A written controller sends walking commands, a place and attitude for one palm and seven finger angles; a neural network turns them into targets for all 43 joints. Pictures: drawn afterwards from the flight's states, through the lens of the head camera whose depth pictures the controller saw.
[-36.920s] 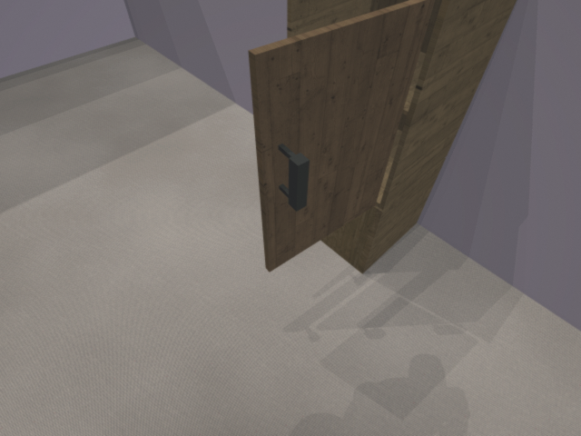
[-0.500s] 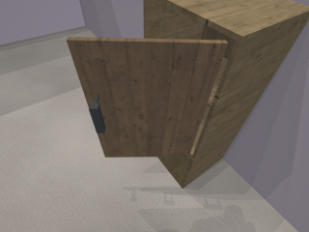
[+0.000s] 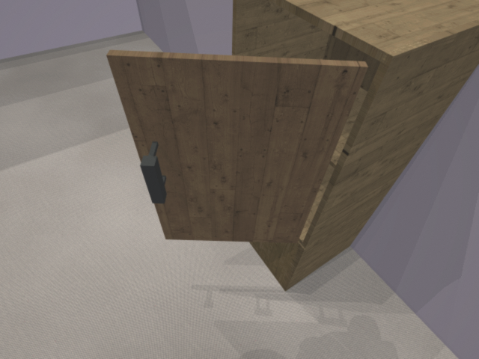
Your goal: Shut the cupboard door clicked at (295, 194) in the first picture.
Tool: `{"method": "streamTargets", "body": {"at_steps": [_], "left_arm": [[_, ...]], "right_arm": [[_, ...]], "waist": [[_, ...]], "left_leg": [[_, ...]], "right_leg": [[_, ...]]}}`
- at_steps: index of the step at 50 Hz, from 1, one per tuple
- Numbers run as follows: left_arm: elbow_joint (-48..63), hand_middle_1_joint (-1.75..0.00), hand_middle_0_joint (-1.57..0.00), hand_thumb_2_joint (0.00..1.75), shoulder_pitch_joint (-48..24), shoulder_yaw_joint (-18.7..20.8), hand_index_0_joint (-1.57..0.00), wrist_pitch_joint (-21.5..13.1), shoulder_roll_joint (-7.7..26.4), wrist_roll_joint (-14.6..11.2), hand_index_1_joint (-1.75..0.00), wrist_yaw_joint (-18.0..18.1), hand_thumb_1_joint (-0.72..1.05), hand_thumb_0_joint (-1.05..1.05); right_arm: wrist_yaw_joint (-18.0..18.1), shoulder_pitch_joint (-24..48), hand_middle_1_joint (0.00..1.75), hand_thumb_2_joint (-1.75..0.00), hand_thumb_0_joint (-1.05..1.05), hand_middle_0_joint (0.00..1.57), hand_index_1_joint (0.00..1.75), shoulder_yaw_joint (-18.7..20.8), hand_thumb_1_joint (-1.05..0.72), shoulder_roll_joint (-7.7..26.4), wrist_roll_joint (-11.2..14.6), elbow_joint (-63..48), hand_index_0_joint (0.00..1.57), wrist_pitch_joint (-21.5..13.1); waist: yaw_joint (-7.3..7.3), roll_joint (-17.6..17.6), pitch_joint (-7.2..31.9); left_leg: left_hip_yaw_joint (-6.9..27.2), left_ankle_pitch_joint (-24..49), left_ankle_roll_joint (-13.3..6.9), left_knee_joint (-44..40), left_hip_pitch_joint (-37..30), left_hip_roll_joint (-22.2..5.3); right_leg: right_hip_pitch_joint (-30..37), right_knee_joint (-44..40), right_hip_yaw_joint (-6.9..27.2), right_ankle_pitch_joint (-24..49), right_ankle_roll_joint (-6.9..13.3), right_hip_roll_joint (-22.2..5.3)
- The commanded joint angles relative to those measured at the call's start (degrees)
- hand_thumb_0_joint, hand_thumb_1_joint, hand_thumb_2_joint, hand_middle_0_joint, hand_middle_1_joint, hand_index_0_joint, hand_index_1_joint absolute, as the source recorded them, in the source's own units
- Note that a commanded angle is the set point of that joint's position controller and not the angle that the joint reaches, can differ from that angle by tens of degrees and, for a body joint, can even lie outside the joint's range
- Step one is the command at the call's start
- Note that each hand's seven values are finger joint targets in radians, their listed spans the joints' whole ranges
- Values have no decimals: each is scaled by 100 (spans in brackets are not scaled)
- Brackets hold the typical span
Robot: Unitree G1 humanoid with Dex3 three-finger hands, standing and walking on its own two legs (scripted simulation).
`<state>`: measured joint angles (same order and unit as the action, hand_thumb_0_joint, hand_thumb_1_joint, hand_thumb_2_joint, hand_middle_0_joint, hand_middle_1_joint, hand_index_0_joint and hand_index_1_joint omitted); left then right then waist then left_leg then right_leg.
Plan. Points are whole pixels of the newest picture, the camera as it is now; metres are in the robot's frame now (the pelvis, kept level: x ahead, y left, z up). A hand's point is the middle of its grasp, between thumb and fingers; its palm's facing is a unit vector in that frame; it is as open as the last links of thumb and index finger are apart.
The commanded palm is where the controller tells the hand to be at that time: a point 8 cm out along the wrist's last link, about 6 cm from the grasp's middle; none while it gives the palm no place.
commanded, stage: look again from close up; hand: left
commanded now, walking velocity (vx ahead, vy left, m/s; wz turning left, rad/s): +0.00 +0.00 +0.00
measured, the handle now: (156, 172) +0.46 +0.21 +0.01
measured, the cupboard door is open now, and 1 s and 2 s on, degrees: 56 56 56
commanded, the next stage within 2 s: raise the hand and make a fist in 0.42 s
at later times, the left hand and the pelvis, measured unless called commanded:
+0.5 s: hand out of the picture +0.02 +0.24 -0.18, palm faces +0.00 -0.97 -0.25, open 7.4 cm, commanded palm none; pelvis +0.00 +0.03 +0.00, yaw +0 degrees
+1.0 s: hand out of the picture +0.11 +0.23 -0.06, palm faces +0.14 -0.99 -0.03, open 5.9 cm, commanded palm +0.11 +0.27 -0.05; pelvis -0.05 +0.00 -0.11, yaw +2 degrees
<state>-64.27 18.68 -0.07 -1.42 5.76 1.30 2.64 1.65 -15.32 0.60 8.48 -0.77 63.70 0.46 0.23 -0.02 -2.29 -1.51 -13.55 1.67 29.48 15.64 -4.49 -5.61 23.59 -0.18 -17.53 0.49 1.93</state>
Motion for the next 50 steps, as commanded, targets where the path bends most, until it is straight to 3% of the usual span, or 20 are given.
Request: {"method": "streamTargets", "body": {"at_steps": [1, 4, 8, 25, 26, 27, 28, 29, 30, 31, 32, 33, 35, 36, 38, 39, 41, 44, 46, 50], "left_arm": [[421, -30, -20, 90, 285, 125, -20, -225, 886, -21, -30, 86, 90, 0], [492, -30, -20, 90, 328, 92, -20, -97, 802, -4, -30, 70, 90, 0], [585, -30, -20, 90, 256, 68, -20, 24, 849, -17, -30, 27, 90, 0], [702, -30, -20, 90, -34, 90, -20, 45, 1401, -35, -30, -50, 90, 0], [609, -30, -20, 90, 261, 50, -20, -30, 1162, 46, -30, 163, 90, 0], [10020, -30, -20, 90, -4876, 3100, -20, -1619, 5172, -515, -30, 335, 90, 0], [7618, -32, -22, 90, -45, 529, -22, -1100, 1689, -717, -32, 281, 90, 0], [7691, -34, -24, 90, 1210, 143, -24, -405, 487, -1089, -34, 265, 90, 0], [7292, -36, -25, 90, 294, 248, -25, -423, 643, -976, -36, 284, 90, 0], [6904, -38, -27, 90, 242, 393, -27, -632, 543, -1014, -38, 179, 90, 0], [6222, -40, -29, 90, 574, 800, -29, -949, 793, -1065, -40, 42, 90, 0], [5648, -42, -31, 90, 1309, 991, -31, -1402, 706, -1208, -42, -201, 90, 0], [5227, -46, -35, 90, 1870, 1368, -35, -2413, 757, -1446, -46, -944, 90, 0], [5068, -48, -36, 90, 1968, 1591, -36, -2927, 852, -1559, -48, -1372, 90, 0], [5297, -52, -40, 90, 1556, 1600, -40, -3754, 1076, -1764, -52, -2263, 90, 0], [5305, -54, -42, 90, 1531, 1957, -42, -3790, 1456, -1846, -54, -2491, 90, 0], [6118, -58, -46, 90, 1191, 2007, -46, -3471, 1619, -2168, -58, -2721, 90, 0], [7327, -64, -51, 90, 90, 2061, -51, -3128, 1896, -2380, -64, -2547, 90, 0], [8087, -68, -55, 90, -247, 1763, -55, -3168, 1760, -2289, -68, -2325, 90, 0], [8241, -76, -62, 90, -564, 1248, -62, -3094, 1627, -2045, -76, -2192, 90, 0]], "right_arm": [[-30, -338, 30, -90, 0, 20, 30, 78, -90, 435, 21, -613, 20, -221], [-1, -271, 30, -90, 0, 20, 30, 69, -90, 560, 6, -670, 20, -230], [-21, -88, 30, -90, 0, 20, 30, 88, -90, 733, -3, -813, 20, -173], [-66, 252, 30, -90, 0, 20, 30, 78, -90, 1095, 3, -701, 20, -228], [-72, 341, 30, -90, 0, 20, 30, 99, -90, 1109, 57, -974, 20, -226], [370, -275, 30, -90, 0, 20, 30, 366, -90, 2081, 163, -2197, 20, -1316], [568, 185, 30, -90, 0, 20, 30, 24, -90, 1404, 503, -2395, 20, -1813], [406, 362, 30, -90, 0, 20, 30, 126, -90, 1116, 367, -2512, 20, -2015], [232, 237, 30, -90, 0, 20, 30, 213, -90, 1039, 350, -2362, 20, -2131], [141, 335, 30, -90, 0, 20, 30, 346, -90, 1131, 271, -2573, 20, -2174], [88, 448, 30, -90, 0, 20, 30, 402, -90, 1196, 254, -2670, 20, -2185], [52, 563, 30, -90, 0, 20, 30, 400, -90, 1148, 208, -2813, 20, -2181], [-114, 681, 30, -90, 0, 20, 30, 442, -90, 1166, 139, -3060, 20, -2154], [-142, 724, 30, -90, 0, 20, 30, 540, -90, 1158, 102, -3119, 20, -2111], [-198, 892, 30, -90, 0, 20, 30, 597, -90, 1215, 111, -3443, 20, -2138], [-199, 862, 30, -90, 0, 20, 30, 613, -90, 1213, 168, -3596, 20, -2102], [-128, 1034, 30, -90, 0, 20, 30, 565, -90, 1245, 269, -4060, 20, -2041], [78, 864, 30, -90, 0, 20, 30, 460, -90, 1235, 318, -4304, 20, -2005], [188, 739, 30, -90, 0, 20, 30, 401, -90, 1196, 308, -4303, 20, -2066], [364, 531, 30, -90, 0, 20, 30, 294, -90, 1228, 265, -4022, 20, -2127]], "waist": [[-182, 137, 556], [-97, -341, 20], [-47, -86, -328], [14, -100, 123], [48, 100, -92], [-808, -461, 2111], [-97, -2123, 3104], [-18, -2068, 2791], [-284, -905, 1400], [-295, -592, 323], [-254, 8, -72], [-113, 772, -68], [186, 781, 561], [316, 1343, 981], [337, 902, 1404], [464, 334, 1484], [506, -320, 1886], [229, -161, 1904], [48, -448, 1943], [-257, -374, 1706]], "left_leg": [[82, 875, -232, 158, -435, 10], [242, 1568, -316, 52, -325, -133], [431, 533, -379, -329, -92, -144], [406, 887, -415, -634, -489, -123], [289, 2024, -276, 420, -456, -312], [690, 2803, -272, 776, -2600, 7], [916, 3481, -155, 316, -3037, -228], [760, 3545, 117, -87, -2103, -80], [686, 2337, 27, -111, -711, -7], [628, 715, -19, 127, 241, 157], [539, -367, -39, 501, 1039, 336], [469, -665, -92, 898, 1516, 433], [343, 225, -71, 1746, 1904, 491], [252, 243, -31, 2140, 2297, 487], [181, -208, -45, 2713, 2891, 543], [134, -278, -85, 2833, 2992, 545], [4, -757, -165, 2934, 3000, 585], [182, -1445, -269, 3135, 3251, 487], [210, -1412, -343, 3286, 3078, 444], [383, -1414, -403, 3377, 3114, 356]], "right_leg": [[-239, 306, 437, 3305, 228, -866], [-665, 250, 335, 1782, 201, -645], [-950, 117, 341, 288, 150, -530], [-689, 37, 341, 684, 42, -682], [-986, -90, 601, 1822, -29, -869], [-1281, 1625, -410, 2442, 102, -286], [-2081, 2492, -634, 452, -51, -126], [-1784, 2640, -566, -113, 16, -101], [-2263, 2180, -463, -233, -32, -195], [-2501, 1630, -572, -279, 16, -183], [-2766, 1276, -633, -336, 40, -188], [-3116, 1315, -621, -697, 38, -170], [-3341, 2170, -571, 275, 137, -154], [-3492, 2643, -511, 340, 111, -134], [-3950, 3146, -176, -195, 121, -188], [-3933, 3183, 64, -389, 177, -224], [-3926, 2977, 368, -1273, 143, -273], [-4217, 2631, 701, -2518, 58, -221], [-4355, 2572, 736, -2490, 57, -200], [-4654, 2794, 472, -2113, 65, -71]]}}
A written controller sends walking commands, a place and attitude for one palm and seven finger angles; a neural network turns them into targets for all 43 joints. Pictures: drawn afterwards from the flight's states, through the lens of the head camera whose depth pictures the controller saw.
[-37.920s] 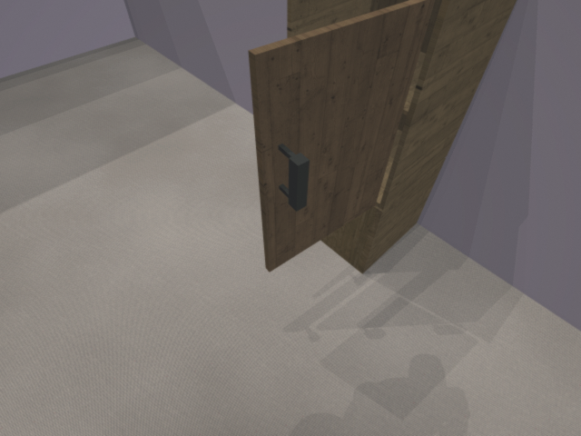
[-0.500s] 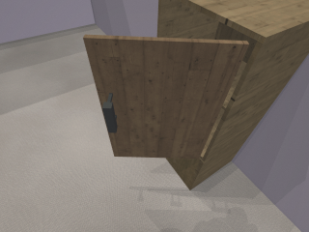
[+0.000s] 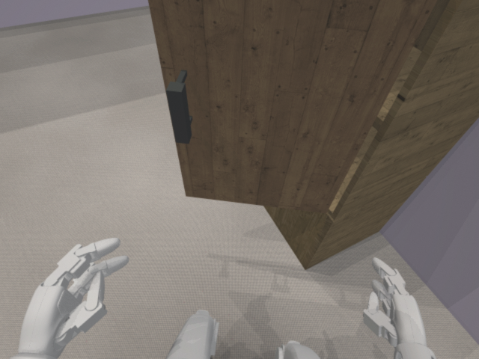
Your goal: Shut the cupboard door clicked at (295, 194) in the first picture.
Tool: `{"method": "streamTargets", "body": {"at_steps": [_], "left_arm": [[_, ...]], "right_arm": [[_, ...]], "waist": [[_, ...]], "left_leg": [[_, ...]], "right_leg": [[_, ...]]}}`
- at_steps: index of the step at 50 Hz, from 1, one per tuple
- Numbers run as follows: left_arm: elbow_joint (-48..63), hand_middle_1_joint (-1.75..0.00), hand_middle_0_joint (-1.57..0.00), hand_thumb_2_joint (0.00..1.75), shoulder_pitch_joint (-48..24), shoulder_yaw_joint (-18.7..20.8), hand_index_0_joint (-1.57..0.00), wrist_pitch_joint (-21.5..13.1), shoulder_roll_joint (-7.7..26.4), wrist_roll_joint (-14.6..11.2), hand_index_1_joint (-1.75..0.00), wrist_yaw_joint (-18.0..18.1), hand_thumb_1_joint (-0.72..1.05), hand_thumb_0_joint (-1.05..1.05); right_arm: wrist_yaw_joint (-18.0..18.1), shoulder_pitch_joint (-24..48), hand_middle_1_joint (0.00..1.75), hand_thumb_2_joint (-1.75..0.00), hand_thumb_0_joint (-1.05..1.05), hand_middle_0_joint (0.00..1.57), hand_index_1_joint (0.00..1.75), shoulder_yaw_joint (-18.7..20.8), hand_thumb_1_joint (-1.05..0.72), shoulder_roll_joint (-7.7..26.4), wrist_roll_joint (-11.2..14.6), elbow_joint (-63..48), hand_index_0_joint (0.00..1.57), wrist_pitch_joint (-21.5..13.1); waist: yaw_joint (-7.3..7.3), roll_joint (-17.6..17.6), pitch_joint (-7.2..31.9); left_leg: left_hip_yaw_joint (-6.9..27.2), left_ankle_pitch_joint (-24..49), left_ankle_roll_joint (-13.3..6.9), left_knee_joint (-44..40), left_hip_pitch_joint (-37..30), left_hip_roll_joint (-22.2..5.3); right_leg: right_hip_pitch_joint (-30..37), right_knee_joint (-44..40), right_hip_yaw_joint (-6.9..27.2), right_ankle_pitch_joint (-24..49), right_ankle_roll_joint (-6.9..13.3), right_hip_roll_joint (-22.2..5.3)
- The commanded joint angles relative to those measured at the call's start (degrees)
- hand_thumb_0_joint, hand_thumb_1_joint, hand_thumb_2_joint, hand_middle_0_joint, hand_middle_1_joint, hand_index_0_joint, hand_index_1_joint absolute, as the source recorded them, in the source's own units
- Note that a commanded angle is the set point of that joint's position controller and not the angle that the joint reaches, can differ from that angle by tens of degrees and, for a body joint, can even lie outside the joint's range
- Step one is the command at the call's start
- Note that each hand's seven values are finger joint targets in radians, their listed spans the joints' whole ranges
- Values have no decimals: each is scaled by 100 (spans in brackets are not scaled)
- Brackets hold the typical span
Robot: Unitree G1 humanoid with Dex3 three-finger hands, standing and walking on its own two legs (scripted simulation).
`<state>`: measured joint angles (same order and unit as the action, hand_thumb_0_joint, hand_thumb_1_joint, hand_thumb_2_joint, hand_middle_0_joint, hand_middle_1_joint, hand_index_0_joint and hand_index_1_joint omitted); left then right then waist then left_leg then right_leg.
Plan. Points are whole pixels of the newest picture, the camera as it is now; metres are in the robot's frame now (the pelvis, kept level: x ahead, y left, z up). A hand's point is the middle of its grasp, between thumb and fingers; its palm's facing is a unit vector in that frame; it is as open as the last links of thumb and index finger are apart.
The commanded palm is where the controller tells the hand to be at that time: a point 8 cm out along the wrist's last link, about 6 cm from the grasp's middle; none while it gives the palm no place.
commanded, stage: raise the hand and make a fist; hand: left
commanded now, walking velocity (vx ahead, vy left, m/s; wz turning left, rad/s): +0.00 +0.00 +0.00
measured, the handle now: (183, 107) +0.52 +0.19 +0.12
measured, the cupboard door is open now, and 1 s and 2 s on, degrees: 56 56 56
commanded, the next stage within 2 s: bring the fist close to the handle in 1.44 s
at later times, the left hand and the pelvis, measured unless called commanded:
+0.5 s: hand (109, 261) +0.22 +0.22 +0.08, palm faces -0.01 -1.00 -0.02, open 3.6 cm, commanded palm +0.20 +0.27 +0.09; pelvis +0.02 +0.03 +0.02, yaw -1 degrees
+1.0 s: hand (106, 242) +0.24 +0.22 +0.11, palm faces -0.01 -1.00 -0.03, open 3.1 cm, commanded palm +0.22 +0.27 +0.12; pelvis +0.02 +0.03 +0.04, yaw +0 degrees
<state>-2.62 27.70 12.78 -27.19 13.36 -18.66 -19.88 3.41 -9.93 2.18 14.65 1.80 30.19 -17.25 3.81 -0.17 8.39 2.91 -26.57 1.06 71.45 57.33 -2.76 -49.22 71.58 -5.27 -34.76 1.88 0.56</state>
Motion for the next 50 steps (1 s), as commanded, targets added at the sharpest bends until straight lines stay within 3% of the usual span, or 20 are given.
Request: {"method": "streamTargets", "body": {"at_steps": [1, 5, 9, 13, 18, 20, 25, 29, 30, 37, 39, 40, 44, 45, 49, 50], "left_arm": [[1928, -78, -64, 90, -1334, -61, -64, -416, 854, -31, -78, 16, 90, 0], [1393, -86, -71, 90, -747, 188, -71, 292, 952, -65, -86, -119, 90, 0], [1420, -94, -79, 90, -320, 691, -79, 695, 1085, -173, -94, 95, 90, 0], [1656, -102, -86, 90, -226, 435, -86, 475, 757, -121, -102, 313, 90, 0], [1729, -112, -95, 90, -336, 128, -95, 198, 688, -50, -112, 316, 90, 0], [1903, -116, -99, 90, -353, 97, -99, 156, 711, -34, -116, 321, 90, 0], [2240, -126, -108, 90, -418, 32, -108, 243, 763, 66, -126, 498, 90, 0], [2184, -134, -115, 90, -376, 71, -115, 419, 814, 148, -134, 653, 90, 0], [2214, -136, -117, 90, -387, -62, -117, 447, 679, 159, -136, 664, 90, 0], [2082, -150, -130, 90, -715, -148, -130, 627, 700, 175, -150, 617, 90, 0], [2010, -150, -130, 90, -801, -5, -130, 651, 847, 152, -150, 601, 90, 0], [2077, -150, -130, 90, -841, -124, -130, 630, 717, 151, -150, 573, 90, 0], [2030, -150, -130, 90, -990, 1, -130, 666, 874, 133, -150, 580, 90, 0], [2008, -150, -130, 90, -971, -117, -130, 678, 750, 136, -150, 567, 90, 0], [1934, -150, -130, 90, -1111, 20, -130, 728, 918, 113, -150, 579, 90, 0], [1929, -150, -130, 90, -1147, -76, -130, 741, 821, 107, -150, 560, 90, 0]], "right_arm": [[212, -21, 30, -90, 0, 20, 30, 127, -90, 606, 24, -626, 20, -348], [220, 7, 30, -90, 0, 20, 30, 94, -90, 544, 80, -675, 20, -220], [176, 103, 30, -90, 0, 20, 30, 117, -90, 409, 51, -763, 20, -55], [93, 28, 30, -90, 0, 20, 30, 122, -90, 379, 7, -776, 20, 0], [55, -63, 30, -90, 0, 20, 30, 115, -90, 503, -3, -788, 20, -15], [49, -117, 30, -90, 0, 20, 30, 115, -90, 540, -10, -816, 20, -23], [34, -128, 30, -90, 0, 20, 30, 84, -90, 571, 8, -895, 20, 53], [20, -158, 30, -90, 0, 20, 30, 54, -90, 562, 7, -939, 20, 180], [10, -161, 30, -90, 0, 20, 30, 37, -90, 561, 17, -984, 20, 215], [-9, -182, 30, -90, 0, 20, 30, -58, -90, 583, 26, -1084, 20, 315], [-2, -203, 30, -90, 0, 20, 30, -78, -90, 603, 14, -1074, 20, 331], [-9, -197, 30, -90, 0, 20, 30, -83, -90, 596, 25, -1099, 20, 325], [-17, -201, 30, -90, 0, 20, 30, -118, -90, 604, 19, -1070, 20, 328], [-28, -193, 30, -90, 0, 20, 30, -128, -90, 590, 37, -1075, 20, 324], [0, -192, 30, -90, 0, 20, 30, -122, -90, 627, 48, -1045, 20, 319], [-5, -184, 30, -90, 0, 20, 30, -139, -90, 607, 56, -1064, 20, 310]], "waist": [[-599, -353, 574], [-338, -265, 784], [-45, -85, 1111], [-140, -48, 1127], [-274, -158, 954], [-242, -300, 1168], [-245, -584, 1122], [-243, -581, 980], [-291, -516, 928], [-352, -549, 728], [-318, -490, 704], [-351, -475, 772], [-313, -584, 720], [-341, -590, 694], [-320, -395, 650], [-343, -438, 633]], "left_leg": [[-42, -95, -332, -838, -1008, 171], [-45, 272, -306, -999, -1012, 192], [-34, 800, -268, -1202, -1187, 209], [-14, 1096, -242, -1360, -1467, 189], [36, 864, -247, -1483, -1548, 183], [57, 972, -253, -1532, -1703, 188], [174, 790, -222, -1841, -2020, 155], [225, 711, -209, -2011, -2098, 139], [227, 648, -204, -2066, -2139, 131], [228, 490, -195, -2219, -2240, 144], [205, 509, -211, -2206, -2180, 165], [201, 553, -205, -2224, -2291, 151], [182, 615, -212, -2256, -2292, 179], [168, 601, -205, -2294, -2357, 172], [131, 562, -228, -2322, -2318, 193], [94, 600, -233, -2333, -2358, 200]], "right_leg": [[-279, -2002, 940, -338, -75, 75], [200, -2096, 910, 3, -91, 32], [774, -2006, 775, 823, -119, 29], [699, -1767, 469, 1517, -135, 68], [434, -1723, 331, 1234, -74, 110], [513, -1654, 280, 1377, -44, 122], [490, -1663, 134, 1316, -6, 162], [622, -1774, 93, 1362, 7, 201], [603, -1808, 63, 1325, -8, 192], [742, -2014, 74, 1300, -11, 203], [877, -2084, 115, 1310, 7, 213], [862, -2079, 94, 1333, -3, 205], [1011, -2165, 133, 1391, 10, 209], [998, -2202, 124, 1367, 3, 193], [1147, -2351, 198, 1284, -9, 189], [1141, -2377, 204, 1307, -22, 171]]}}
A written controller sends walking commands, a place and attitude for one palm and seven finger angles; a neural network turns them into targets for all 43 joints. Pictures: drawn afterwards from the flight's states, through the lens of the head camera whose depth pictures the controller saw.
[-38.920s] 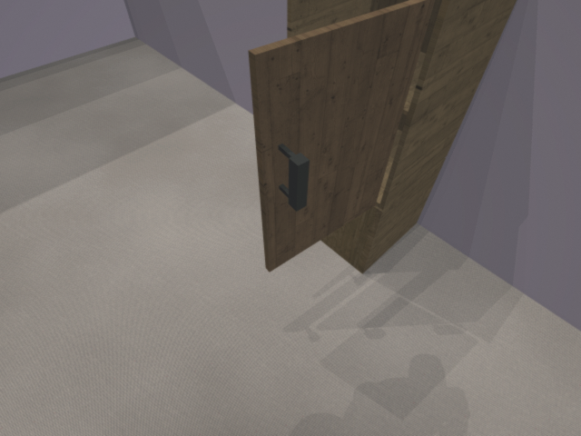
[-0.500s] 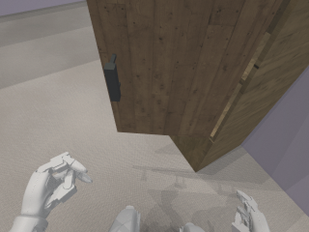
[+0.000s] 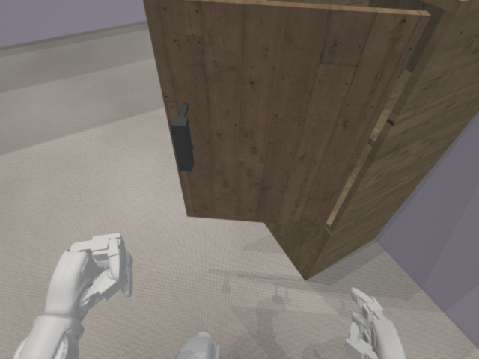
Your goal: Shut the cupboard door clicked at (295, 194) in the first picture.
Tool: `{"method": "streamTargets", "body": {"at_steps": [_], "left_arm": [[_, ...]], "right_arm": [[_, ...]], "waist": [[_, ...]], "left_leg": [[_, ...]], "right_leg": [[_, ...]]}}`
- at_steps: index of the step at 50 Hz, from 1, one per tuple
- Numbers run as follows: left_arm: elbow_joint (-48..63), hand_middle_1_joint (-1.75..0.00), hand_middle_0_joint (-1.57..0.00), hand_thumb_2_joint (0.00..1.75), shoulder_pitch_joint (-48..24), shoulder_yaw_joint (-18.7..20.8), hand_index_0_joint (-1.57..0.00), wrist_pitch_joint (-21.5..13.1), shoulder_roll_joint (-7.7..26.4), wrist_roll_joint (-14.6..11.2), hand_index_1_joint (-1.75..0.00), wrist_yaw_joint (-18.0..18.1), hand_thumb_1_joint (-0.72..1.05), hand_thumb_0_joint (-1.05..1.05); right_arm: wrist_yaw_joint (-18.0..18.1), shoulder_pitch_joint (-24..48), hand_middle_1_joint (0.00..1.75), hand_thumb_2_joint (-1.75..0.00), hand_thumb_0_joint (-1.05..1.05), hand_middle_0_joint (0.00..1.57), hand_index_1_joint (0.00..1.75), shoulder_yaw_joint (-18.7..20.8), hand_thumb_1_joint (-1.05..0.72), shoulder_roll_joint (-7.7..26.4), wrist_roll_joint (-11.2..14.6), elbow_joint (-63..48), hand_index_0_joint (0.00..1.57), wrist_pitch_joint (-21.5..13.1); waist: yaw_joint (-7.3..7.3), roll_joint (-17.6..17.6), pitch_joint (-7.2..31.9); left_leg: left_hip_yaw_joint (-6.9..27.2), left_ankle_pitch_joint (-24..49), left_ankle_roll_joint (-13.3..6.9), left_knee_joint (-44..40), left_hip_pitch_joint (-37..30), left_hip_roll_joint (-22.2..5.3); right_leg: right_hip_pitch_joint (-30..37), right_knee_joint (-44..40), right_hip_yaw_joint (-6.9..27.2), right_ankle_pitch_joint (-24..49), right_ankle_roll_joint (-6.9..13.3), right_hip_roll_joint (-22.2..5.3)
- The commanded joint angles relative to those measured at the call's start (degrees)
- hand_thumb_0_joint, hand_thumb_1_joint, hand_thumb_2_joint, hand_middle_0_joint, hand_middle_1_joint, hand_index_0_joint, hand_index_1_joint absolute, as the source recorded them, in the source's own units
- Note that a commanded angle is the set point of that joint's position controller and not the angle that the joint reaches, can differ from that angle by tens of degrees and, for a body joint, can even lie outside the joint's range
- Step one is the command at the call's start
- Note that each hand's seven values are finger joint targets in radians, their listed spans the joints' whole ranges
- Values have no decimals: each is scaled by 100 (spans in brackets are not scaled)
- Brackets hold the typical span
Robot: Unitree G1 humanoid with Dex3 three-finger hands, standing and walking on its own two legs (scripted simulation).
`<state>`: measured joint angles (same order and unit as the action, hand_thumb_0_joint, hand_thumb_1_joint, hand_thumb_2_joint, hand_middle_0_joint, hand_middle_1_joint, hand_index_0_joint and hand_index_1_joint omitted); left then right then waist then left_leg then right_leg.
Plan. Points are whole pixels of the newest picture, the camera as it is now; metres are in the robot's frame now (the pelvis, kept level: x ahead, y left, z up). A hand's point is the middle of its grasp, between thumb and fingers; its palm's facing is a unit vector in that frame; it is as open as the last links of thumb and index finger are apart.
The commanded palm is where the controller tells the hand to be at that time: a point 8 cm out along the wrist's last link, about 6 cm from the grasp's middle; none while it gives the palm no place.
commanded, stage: raise the hand and make a fist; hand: left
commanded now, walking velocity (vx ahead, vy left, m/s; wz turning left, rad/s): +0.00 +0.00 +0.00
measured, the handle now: (185, 137) +0.50 +0.16 +0.08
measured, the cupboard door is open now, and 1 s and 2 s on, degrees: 56 56 56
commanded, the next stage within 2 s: bring the fist close to the handle in 0.44 s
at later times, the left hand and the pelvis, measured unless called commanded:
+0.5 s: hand (137, 273) +0.22 +0.17 +0.07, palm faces -0.01 -1.00 -0.03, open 3.1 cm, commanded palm +0.20 +0.22 +0.08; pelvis +0.00 -0.01 +0.00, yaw +0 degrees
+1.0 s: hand (171, 225) +0.30 +0.14 +0.08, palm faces -0.04 -1.00 -0.02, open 3.1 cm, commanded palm +0.29 +0.19 +0.08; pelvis +0.00 -0.01 +0.01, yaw -1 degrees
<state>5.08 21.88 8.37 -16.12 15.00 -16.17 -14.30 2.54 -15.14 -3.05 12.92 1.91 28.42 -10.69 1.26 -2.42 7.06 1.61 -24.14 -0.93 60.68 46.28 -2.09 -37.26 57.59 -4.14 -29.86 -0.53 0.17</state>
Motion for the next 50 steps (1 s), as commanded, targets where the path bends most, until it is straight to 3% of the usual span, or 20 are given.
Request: {"method": "streamTargets", "body": {"at_steps": [1, 4, 7, 9, 10, 11, 17, 19, 27, 30, 31, 34, 41, 49, 50], "left_arm": [[1175, -150, -130, 90, -607, 379, -130, -361, 662, -162, -150, 4, 90, 0], [1013, -150, -130, 90, -546, 476, -130, -339, 743, -176, -150, 4, 90, 0], [927, -150, -130, 90, -486, 388, -130, -343, 609, -207, -150, -25, 90, 0], [844, -150, -130, 90, -458, 531, -130, -369, 756, -191, -150, -14, 90, 0], [936, -150, -130, 90, -510, 400, -130, -415, 607, -200, -150, -24, 90, 0], [984, -150, -130, 90, -556, 416, -130, -457, 654, -194, -150, -20, 90, 0], [1058, -150, -130, 90, -598, 423, -130, -571, 675, -208, -150, -7, 90, 0], [979, -150, -130, 90, -576, 510, -130, -559, 747, -220, -150, -12, 90, 0], [946, -150, -130, 90, -634, 422, -130, -439, 643, -255, -150, -86, 90, 0], [875, -150, -130, 90, -1283, 304, -130, -480, 636, -182, -150, -30, 90, 0], [935, -150, -130, 90, -1546, 124, -130, -519, 495, -154, -150, -16, 90, 0], [676, -150, -130, 90, -1804, 172, -130, -469, 603, -102, -150, 68, 90, 0], [190, -150, -130, 90, -2444, -12, -130, -174, 424, 122, -150, 352, 90, 0], [-477, -150, -130, 90, -3230, 61, -130, -256, 448, 327, -150, 688, 90, 0], [-493, -150, -130, 90, -3490, -110, -130, -295, 286, 371, -150, 702, 90, 0]], "right_arm": [[82, 337, 30, -90, 0, 20, 30, 389, -90, 777, 53, -877, 20, -351], [85, 337, 30, -90, 0, 20, 30, 390, -90, 783, 39, -827, 20, -369], [70, 338, 30, -90, 0, 20, 30, 403, -90, 777, 54, -833, 20, -380], [74, 327, 30, -90, 0, 20, 30, 430, -90, 785, 39, -795, 20, -377], [62, 338, 30, -90, 0, 20, 30, 428, -90, 775, 47, -826, 20, -388], [65, 346, 30, -90, 0, 20, 30, 431, -90, 778, 51, -821, 20, -397], [66, 341, 30, -90, 0, 20, 30, 443, -90, 758, 55, -784, 20, -413], [83, 314, 30, -90, 0, 20, 30, 456, -90, 774, 43, -743, 20, -392], [93, 352, 30, -90, 0, 20, 30, 438, -90, 749, 66, -790, 20, -338], [111, 325, 30, -90, 0, 20, 30, 411, -90, 779, 59, -708, 20, -360], [115, 348, 30, -90, 0, 20, 30, 409, -90, 777, 61, -699, 20, -384], [130, 290, 30, -90, 0, 20, 30, 404, -90, 813, 50, -622, 20, -396], [55, 318, 30, -90, 0, 20, 30, 383, -90, 792, 65, -607, 20, -265], [-28, 273, 30, -90, 0, 20, 30, 400, -90, 810, 19, -465, 20, -53], [-41, 293, 30, -90, 0, 20, 30, 404, -90, 791, 22, -445, 20, -40]], "waist": [[-84, -223, 757], [-24, -176, 720], [-42, -46, 667], [-18, 59, 695], [-47, 76, 730], [-36, -86, 773], [-52, -80, 837], [-50, 136, 841], [-58, 65, 804], [-192, 32, 697], [-236, -43, 776], [-200, 24, 891], [-146, -9, 1039], [-119, 71, 1107], [-188, -2, 1165]], "left_leg": [[211, 347, -25, -1266, -1273, 131], [182, 405, -34, -1253, -1184, 156], [128, 482, -36, -1213, -1150, 170], [108, 580, -49, -1138, -1085, 178], [85, 567, -44, -1136, -1109, 182], [78, 546, -39, -1119, -1125, 181], [31, 658, -51, -991, -1094, 188], [49, 718, -61, -946, -1012, 178], [25, 699, -56, -928, -1004, 183], [70, 567, -60, -900, -989, 153], [79, 521, -71, -889, -1062, 152], [122, 480, -77, -911, -1051, 144], [119, 604, -55, -1148, -1346, 138], [54, 766, -34, -1230, -1399, 136], [48, 811, -32, -1225, -1506, 127]], "right_leg": [[-43, -1006, 101, 800, 213, 204], [66, -1063, 157, 793, 215, 200], [61, -1083, 190, 858, 193, 173], [127, -1072, 248, 938, 190, 169], [98, -1069, 249, 903, 174, 149], [67, -1053, 277, 866, 182, 145], [108, -1035, 384, 978, 168, 118], [155, -1018, 396, 1052, 162, 136], [133, -1048, 433, 1040, 140, 102], [-84, -1018, 392, 903, 151, 121], [-183, -982, 373, 857, 148, 125], [-148, -962, 352, 818, 170, 143], [-42, -984, 239, 1050, 173, 122], [72, -987, 232, 1271, 186, 123], [-3, -959, 219, 1336, 180, 113]]}}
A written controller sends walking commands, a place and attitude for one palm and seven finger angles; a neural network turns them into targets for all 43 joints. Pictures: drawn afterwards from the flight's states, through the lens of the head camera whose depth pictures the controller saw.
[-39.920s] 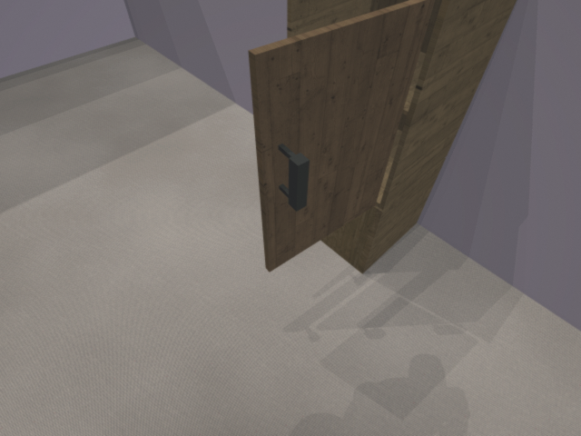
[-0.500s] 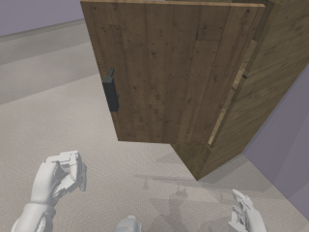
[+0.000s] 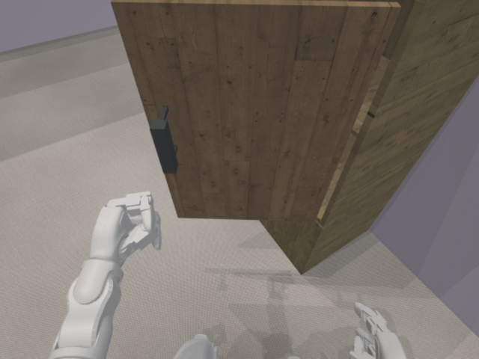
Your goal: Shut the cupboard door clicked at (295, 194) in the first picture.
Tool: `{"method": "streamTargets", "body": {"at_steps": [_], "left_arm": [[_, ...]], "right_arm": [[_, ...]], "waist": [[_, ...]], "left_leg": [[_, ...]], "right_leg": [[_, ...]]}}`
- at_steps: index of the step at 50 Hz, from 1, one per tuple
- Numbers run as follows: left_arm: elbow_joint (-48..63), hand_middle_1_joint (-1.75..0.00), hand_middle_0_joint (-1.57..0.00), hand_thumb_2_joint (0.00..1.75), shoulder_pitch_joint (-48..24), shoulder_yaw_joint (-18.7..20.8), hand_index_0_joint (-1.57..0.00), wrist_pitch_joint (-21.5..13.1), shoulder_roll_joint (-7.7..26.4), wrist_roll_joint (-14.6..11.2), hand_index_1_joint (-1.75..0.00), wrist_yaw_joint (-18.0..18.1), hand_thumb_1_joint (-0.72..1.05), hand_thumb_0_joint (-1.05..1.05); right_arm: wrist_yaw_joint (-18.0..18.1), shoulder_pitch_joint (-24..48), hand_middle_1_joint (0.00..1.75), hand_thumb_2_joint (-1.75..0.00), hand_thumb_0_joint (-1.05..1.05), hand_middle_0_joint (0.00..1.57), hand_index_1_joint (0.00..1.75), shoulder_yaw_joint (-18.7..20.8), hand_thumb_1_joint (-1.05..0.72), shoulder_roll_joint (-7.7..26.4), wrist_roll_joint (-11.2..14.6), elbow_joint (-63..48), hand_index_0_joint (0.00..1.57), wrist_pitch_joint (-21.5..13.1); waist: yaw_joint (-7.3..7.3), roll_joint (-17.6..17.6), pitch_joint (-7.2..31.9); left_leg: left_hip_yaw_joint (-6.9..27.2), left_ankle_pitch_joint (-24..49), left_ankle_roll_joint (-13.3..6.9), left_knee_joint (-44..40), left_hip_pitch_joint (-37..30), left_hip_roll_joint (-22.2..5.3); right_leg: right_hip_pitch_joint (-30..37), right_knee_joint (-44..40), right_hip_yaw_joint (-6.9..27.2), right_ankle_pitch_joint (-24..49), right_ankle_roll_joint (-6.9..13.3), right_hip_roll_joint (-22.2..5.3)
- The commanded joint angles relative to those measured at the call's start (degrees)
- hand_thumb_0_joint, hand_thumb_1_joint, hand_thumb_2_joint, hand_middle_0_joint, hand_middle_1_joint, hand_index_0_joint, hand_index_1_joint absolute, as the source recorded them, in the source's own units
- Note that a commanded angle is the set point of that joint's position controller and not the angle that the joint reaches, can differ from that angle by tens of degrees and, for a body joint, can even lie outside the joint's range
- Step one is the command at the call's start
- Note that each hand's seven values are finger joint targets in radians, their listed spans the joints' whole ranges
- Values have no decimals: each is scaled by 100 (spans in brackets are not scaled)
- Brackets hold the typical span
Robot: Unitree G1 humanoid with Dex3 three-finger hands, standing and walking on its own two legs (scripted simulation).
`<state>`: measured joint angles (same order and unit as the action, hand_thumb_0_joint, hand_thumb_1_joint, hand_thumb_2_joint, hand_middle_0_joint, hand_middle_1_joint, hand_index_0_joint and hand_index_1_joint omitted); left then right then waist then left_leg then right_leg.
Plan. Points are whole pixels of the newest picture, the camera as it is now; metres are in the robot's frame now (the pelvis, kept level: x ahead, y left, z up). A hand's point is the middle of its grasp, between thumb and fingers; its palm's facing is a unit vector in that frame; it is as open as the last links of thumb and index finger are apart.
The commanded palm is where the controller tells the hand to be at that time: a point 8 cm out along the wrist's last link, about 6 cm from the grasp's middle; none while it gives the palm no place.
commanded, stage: bring the fist close to the handle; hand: left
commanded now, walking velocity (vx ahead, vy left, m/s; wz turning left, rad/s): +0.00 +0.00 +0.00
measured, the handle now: (167, 139) +0.50 +0.18 +0.07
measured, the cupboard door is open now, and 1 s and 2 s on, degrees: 56 56 45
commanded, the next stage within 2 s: push the door shut along its arc in 0.94 s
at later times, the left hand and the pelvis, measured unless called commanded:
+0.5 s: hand (180, 186) +0.38 +0.13 +0.07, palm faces -0.01 -1.00 -0.02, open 3.1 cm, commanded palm +0.37 +0.18 +0.07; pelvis +0.00 -0.01 +0.00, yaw -1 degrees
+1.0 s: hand (182, 179) +0.41 +0.13 +0.07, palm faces +0.01 -1.00 -0.02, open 3.1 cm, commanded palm +0.38 +0.18 +0.07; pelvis +0.00 -0.01 +0.00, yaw -1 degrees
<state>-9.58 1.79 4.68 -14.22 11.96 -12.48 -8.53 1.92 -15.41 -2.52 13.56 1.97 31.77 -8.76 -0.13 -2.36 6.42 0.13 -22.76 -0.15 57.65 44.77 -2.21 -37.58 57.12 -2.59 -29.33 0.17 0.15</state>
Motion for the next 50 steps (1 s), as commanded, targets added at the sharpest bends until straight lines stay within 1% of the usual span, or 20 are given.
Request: {"method": "streamTargets", "body": {"at_steps": [1, 5, 8, 12, 18, 19, 21, 24, 26, 27, 29, 30, 32, 34, 36, 39, 40, 44, 46, 50], "left_arm": [[886, -150, -130, 90, -1569, 215, -130, -506, 519, -4, -150, 141, 90, 0], [636, -150, -130, 90, -1924, 132, -130, -588, 463, 53, -150, 198, 90, 0], [282, -150, -130, 90, -2325, 342, -130, -630, 661, 79, -150, 266, 90, 0], [-7, -150, -130, 90, -3067, 193, -130, -695, 516, 141, -150, 329, 90, 0], [-725, -150, -130, 90, -3709, 278, -130, -781, 560, 191, -150, 397, 90, 0], [-857, -150, -130, 90, -3767, 489, -130, -783, 769, 203, -150, 423, 90, 0], [-1074, -150, -130, 90, -4080, 381, -130, -809, 638, 211, -150, 417, 90, 0], [-1360, -150, -130, 90, -4358, 485, -130, -861, 746, 269, -150, 442, 90, 0], [-1658, -150, -130, 90, -4732, 424, -130, -889, 655, 267, -150, 457, 90, 0], [-1786, -150, -130, 90, -4879, 546, -130, -923, 790, 290, -150, 475, 90, 0], [-1883, -150, -130, 90, -4556, 828, -130, -970, 1050, 301, -150, 478, 90, 0], [-1904, -150, -130, 90, -4515, 728, -130, -990, 940, 321, -150, 447, 90, 0], [-1918, -150, -130, 90, -4584, 647, -130, -1018, 814, 286, -150, 407, 90, 0], [-1954, -150, -130, 90, -4377, 901, -130, -1044, 1114, 267, -150, 370, 90, 0], [-1875, -150, -130, 90, -4525, 687, -130, -1076, 866, 243, -150, 333, 90, 0], [-1779, -150, -130, 90, -4852, 720, -130, -1159, 989, 264, -150, 354, 90, 0], [-1802, -150, -130, 90, -4837, 608, -130, -1179, 811, 249, -150, 351, 90, 0], [-1843, -150, -130, 90, -4804, 699, -130, -1224, 950, 261, -150, 350, 90, 0], [-2052, -150, -130, 90, -4939, 667, -130, -1196, 928, 264, -150, 342, 90, 0], [-2101, -150, -130, 90, -5086, 799, -130, -1194, 1095, 288, -150, 338, 90, 0]], "right_arm": [[9, 283, 30, -90, 0, 20, 30, 366, -90, 721, 15, -755, 20, -227], [-14, 239, 30, -90, 0, 20, 30, 399, -90, 746, 15, -663, 20, -179], [-9, 213, 30, -90, 0, 20, 30, 410, -90, 773, 13, -567, 20, -102], [-20, 168, 30, -90, 0, 20, 30, 419, -90, 754, 6, -464, 20, -50], [-49, 48, 30, -90, 0, 20, 30, 447, -90, 780, -8, -334, 20, 25], [-47, -17, 30, -90, 0, 20, 30, 466, -90, 818, -20, -306, 20, 44], [-61, -27, 30, -90, 0, 20, 30, 464, -90, 787, -11, -269, 20, 82], [-77, -149, 30, -90, 0, 20, 30, 494, -90, 827, -33, -209, 20, 133], [-87, -187, 30, -90, 0, 20, 30, 494, -90, 805, -27, -151, 20, 175], [-89, -227, 30, -90, 0, 20, 30, 506, -90, 818, -37, -115, 20, 188], [-107, -274, 30, -90, 0, 20, 30, 530, -90, 854, -62, -163, 20, 234], [-126, -258, 30, -90, 0, 20, 30, 517, -90, 824, -47, -185, 20, 267], [-151, -290, 30, -90, 0, 20, 30, 535, -90, 809, -46, -191, 20, 297], [-144, -336, 30, -90, 0, 20, 30, 552, -90, 862, -49, -204, 20, 336], [-153, -304, 30, -90, 0, 20, 30, 537, -90, 811, -31, -227, 20, 364], [-114, -363, 30, -90, 0, 20, 30, 562, -90, 845, -34, -171, 20, 367], [-123, -340, 30, -90, 0, 20, 30, 567, -90, 815, -28, -164, 20, 353], [-108, -370, 30, -90, 0, 20, 30, 576, -90, 852, -31, -100, 20, 330], [-101, -342, 30, -90, 0, 20, 30, 558, -90, 837, -19, -71, 20, 347], [-81, -334, 30, -90, 0, 20, 30, 547, -90, 850, -33, -88, 20, 357]], "waist": [[-61, 81, 1247], [-101, 55, 1362], [-101, 232, 1319], [-173, 3, 1454], [-204, 109, 1617], [-182, 208, 1697], [-252, 174, 1701], [-253, 134, 1857], [-353, 251, 1751], [-334, 283, 1789], [-171, 248, 2031], [-176, 97, 2046], [-225, 199, 1983], [-141, 325, 2002], [-212, 242, 1931], [-285, 275, 1884], [-307, 228, 1909], [-294, 154, 1926], [-355, 316, 1729], [-297, 113, 1949]], "left_leg": [[183, 679, -109, -914, -1377, 140], [174, 744, -101, -909, -1481, 121], [142, 690, -105, -900, -1348, 132], [137, 734, -96, -867, -1464, 128], [124, 781, -95, -804, -1430, 135], [135, 834, -103, -784, -1412, 125], [89, 867, -109, -750, -1384, 136], [92, 985, -114, -674, -1395, 139], [75, 916, -123, -652, -1292, 140], [84, 903, -115, -631, -1245, 138], [48, 1048, -125, -621, -1253, 154], [37, 1157, -111, -652, -1318, 151], [-3, 1108, -123, -646, -1279, 151], [-8, 1131, -133, -665, -1186, 150], [-24, 1074, -133, -692, -1215, 152], [2, 982, -153, -668, -1241, 141], [-11, 966, -147, -677, -1303, 149], [7, 928, -148, -667, -1365, 140], [13, 738, -147, -707, -1226, 132], [19, 785, -133, -686, -1281, 143]], "right_leg": [[44, -934, 68, 1315, 100, 110], [9, -931, 69, 1410, 96, 109], [39, -962, 121, 1383, 89, 104], [-76, -937, 131, 1437, 90, 95], [-104, -925, 163, 1529, 77, 96], [-61, -914, 169, 1577, 79, 116], [-81, -922, 196, 1674, 57, 92], [-80, -869, 217, 1819, 62, 108], [-152, -906, 231, 1801, 32, 91], [-141, -876, 237, 1787, 39, 95], [54, -849, 272, 1946, 48, 105], [49, -813, 251, 2062, 63, 92], [31, -856, 258, 2059, 32, 103], [177, -858, 284, 2088, 42, 116], [117, -883, 271, 2059, 27, 105], [9, -910, 291, 1916, 27, 116], [-11, -925, 290, 1911, 17, 110], [-100, -932, 281, 1812, 31, 132], [-174, -985, 281, 1612, 11, 121], [-110, -925, 292, 1640, 32, 110]]}}
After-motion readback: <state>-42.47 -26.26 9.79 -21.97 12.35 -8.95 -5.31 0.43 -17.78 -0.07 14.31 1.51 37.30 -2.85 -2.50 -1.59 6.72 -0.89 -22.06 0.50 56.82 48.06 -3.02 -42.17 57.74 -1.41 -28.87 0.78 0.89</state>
